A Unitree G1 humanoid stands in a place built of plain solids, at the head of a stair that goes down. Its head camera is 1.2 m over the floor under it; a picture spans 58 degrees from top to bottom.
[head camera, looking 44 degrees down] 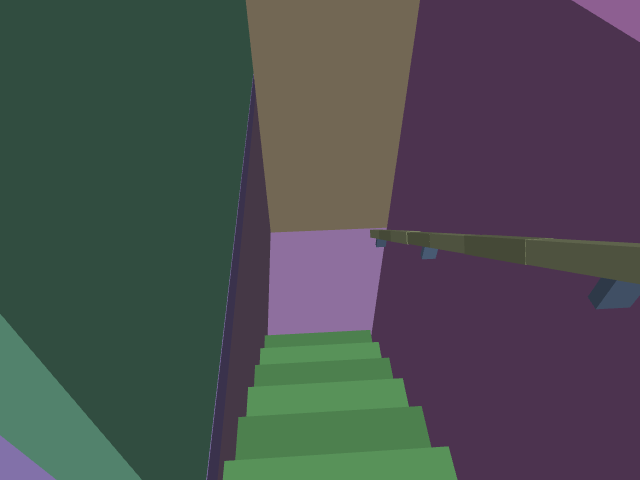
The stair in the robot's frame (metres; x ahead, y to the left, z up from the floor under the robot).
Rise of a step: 0.20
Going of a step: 0.22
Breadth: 0.70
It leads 4 degrees to the left of straight ahead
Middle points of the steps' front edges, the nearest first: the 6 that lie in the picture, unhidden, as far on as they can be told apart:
0.50 -0.05 -0.20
0.73 -0.04 -0.40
0.95 -0.03 -0.60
1.17 -0.01 -0.81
1.40 0.00 -1.01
1.62 0.01 -1.21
